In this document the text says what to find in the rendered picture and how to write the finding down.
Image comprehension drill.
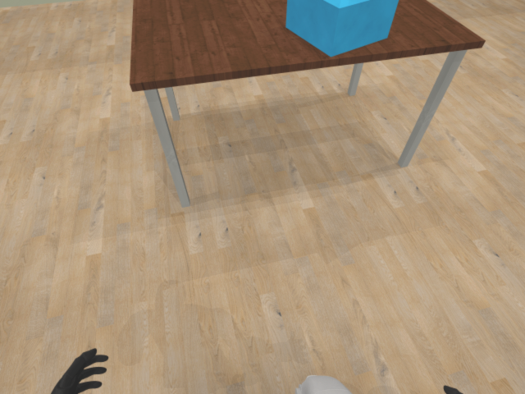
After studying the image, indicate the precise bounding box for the robot left hand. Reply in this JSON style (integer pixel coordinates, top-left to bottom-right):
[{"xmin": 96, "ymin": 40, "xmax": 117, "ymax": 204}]
[{"xmin": 51, "ymin": 348, "xmax": 108, "ymax": 394}]

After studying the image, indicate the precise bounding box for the carton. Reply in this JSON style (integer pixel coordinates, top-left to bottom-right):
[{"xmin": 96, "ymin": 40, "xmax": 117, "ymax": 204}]
[{"xmin": 285, "ymin": 0, "xmax": 399, "ymax": 57}]

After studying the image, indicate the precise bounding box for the right robot thigh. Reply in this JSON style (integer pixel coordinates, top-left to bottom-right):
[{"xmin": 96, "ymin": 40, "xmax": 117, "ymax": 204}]
[{"xmin": 295, "ymin": 376, "xmax": 353, "ymax": 394}]

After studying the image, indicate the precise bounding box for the table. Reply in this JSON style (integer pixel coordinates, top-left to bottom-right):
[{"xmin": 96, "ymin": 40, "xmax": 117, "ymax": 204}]
[{"xmin": 130, "ymin": 0, "xmax": 486, "ymax": 208}]

